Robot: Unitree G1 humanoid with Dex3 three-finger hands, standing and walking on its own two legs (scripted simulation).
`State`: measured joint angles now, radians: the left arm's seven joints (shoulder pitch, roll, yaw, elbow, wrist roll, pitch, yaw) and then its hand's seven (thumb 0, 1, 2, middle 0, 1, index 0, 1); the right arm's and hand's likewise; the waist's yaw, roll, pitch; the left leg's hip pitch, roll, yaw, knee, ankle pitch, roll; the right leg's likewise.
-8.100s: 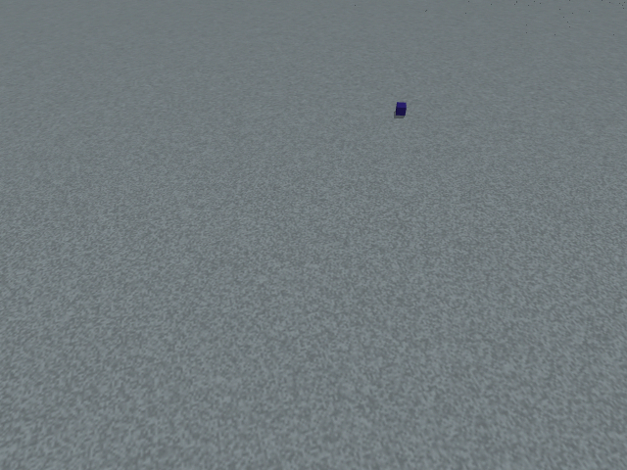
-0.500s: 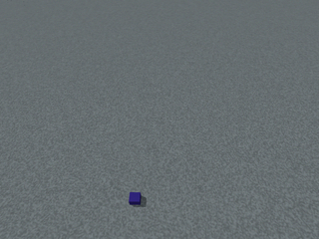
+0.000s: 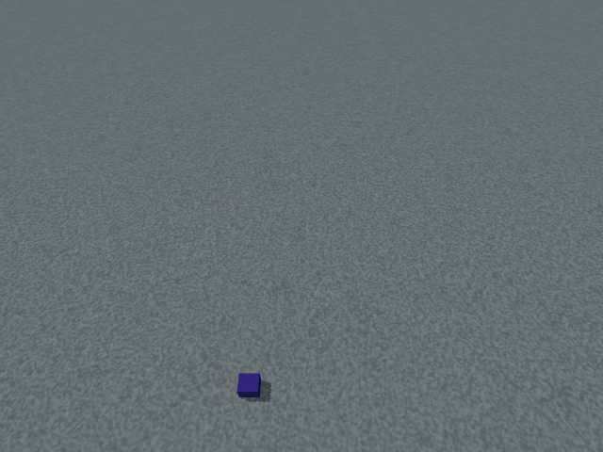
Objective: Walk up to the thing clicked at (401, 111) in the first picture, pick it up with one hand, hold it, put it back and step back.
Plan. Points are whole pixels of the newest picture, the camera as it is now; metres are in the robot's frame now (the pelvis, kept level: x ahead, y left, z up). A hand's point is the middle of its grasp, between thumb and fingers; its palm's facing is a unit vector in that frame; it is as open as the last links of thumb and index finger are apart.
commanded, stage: stand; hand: left
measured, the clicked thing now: (249, 385) +0.49 +0.21 -0.76
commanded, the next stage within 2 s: none
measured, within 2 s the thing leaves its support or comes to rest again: neither
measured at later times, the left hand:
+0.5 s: hand out of the picture +0.09 +0.25 -0.16, palm faces -0.03 -0.94 -0.35, open 7.4 cm
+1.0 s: hand out of the picture +0.08 +0.25 -0.16, palm faces -0.03 -0.94 -0.35, open 7.4 cm
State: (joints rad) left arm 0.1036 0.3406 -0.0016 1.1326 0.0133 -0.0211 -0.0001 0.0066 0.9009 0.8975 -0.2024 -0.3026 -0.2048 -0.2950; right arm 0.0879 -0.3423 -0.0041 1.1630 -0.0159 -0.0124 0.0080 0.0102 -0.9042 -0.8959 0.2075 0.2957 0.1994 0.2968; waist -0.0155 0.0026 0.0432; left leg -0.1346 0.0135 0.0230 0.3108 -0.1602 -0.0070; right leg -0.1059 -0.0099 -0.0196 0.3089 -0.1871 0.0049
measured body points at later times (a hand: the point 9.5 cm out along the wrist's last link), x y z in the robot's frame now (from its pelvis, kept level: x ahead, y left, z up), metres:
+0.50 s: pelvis +0.01 +0.00 +0.00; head +0.03 -0.01 +0.45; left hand +0.10 +0.29 -0.13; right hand +0.09 -0.30 -0.13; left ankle +0.00 +0.12 -0.75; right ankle -0.01 -0.12 -0.75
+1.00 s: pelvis +0.01 -0.01 +0.00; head +0.02 -0.01 +0.45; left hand +0.09 +0.29 -0.13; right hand +0.09 -0.31 -0.14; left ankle +0.00 +0.12 -0.75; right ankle -0.01 -0.12 -0.75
